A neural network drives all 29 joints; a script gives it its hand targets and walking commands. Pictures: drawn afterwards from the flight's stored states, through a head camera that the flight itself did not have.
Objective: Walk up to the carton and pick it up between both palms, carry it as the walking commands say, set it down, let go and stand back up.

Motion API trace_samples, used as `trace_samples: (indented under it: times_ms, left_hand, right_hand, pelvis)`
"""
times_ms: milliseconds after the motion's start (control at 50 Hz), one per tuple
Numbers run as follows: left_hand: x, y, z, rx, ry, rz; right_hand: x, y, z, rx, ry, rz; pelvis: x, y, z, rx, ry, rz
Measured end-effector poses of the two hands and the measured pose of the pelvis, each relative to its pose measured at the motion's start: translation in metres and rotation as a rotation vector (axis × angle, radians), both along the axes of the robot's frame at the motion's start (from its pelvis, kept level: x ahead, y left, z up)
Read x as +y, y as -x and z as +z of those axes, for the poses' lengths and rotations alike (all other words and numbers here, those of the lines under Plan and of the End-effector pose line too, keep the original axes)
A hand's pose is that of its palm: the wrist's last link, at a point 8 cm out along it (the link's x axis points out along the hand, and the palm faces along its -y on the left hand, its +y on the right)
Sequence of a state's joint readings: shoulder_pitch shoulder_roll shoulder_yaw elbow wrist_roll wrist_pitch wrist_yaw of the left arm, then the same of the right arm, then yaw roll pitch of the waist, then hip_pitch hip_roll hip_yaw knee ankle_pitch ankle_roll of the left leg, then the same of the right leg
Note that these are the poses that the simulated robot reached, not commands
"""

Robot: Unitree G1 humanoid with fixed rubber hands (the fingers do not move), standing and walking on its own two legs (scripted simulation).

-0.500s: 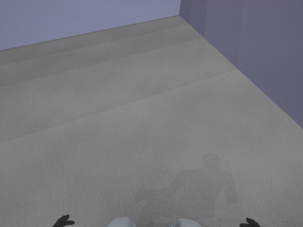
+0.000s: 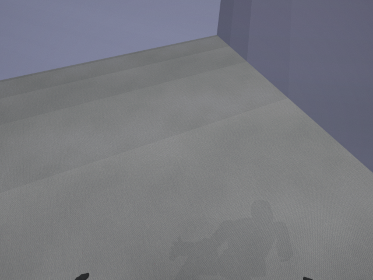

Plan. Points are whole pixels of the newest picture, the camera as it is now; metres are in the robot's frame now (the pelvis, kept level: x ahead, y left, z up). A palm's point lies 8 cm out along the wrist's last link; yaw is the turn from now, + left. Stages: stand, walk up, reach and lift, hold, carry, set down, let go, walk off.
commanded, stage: stand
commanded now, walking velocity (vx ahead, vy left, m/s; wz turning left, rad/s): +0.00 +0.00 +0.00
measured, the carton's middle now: out of the picture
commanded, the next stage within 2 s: walk up in 1.12 s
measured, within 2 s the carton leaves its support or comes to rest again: neither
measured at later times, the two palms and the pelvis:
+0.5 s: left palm out of the picture +0.07 +0.27 -0.12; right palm out of the picture +0.08 -0.28 -0.11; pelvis +0.00 +0.00 +0.01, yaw -1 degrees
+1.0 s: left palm out of the picture +0.07 +0.27 -0.12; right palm out of the picture +0.07 -0.28 -0.11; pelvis +0.00 +0.00 +0.01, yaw -1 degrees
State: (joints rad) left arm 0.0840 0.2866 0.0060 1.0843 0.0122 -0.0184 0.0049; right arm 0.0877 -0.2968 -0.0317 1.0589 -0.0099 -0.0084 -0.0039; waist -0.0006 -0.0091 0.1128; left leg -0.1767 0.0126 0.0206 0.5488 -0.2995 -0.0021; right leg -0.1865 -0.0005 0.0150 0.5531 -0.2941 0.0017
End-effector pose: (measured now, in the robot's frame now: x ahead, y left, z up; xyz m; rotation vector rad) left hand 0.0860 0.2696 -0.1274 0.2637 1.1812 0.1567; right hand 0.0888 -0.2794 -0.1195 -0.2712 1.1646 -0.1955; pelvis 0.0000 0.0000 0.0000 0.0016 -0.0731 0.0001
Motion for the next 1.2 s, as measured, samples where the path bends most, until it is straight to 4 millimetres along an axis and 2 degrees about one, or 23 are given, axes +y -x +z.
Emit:
trace_samples:
  times_ms: [220, 680, 1200]
  left_hand:
    - [0.002, 0.0, 0.009, 0.002, -0.004, 0.0]
    - [0.004, 0.023, 0.008, 0.051, -0.001, 0.015]
    - [0.006, 0.015, 0.011, 0.049, -0.009, 0.0]
  right_hand:
    - [0.0, 0.006, 0.008, 0.008, -0.003, -0.012]
    - [-0.003, 0.016, 0.012, 0.028, 0.001, -0.019]
    - [0.0, 0.021, 0.01, 0.046, -0.009, -0.026]
  pelvis:
    - [0.0, -0.001, 0.009, -0.005, 0.0, -0.006]
    - [-0.001, 0.004, 0.012, -0.002, 0.001, -0.009]
    - [-0.001, 0.001, 0.014, 0.008, 0.001, -0.011]
